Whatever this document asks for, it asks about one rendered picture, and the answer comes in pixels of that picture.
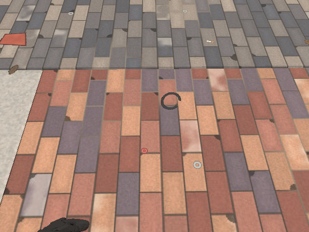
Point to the robot left hand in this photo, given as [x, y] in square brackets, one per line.
[67, 225]

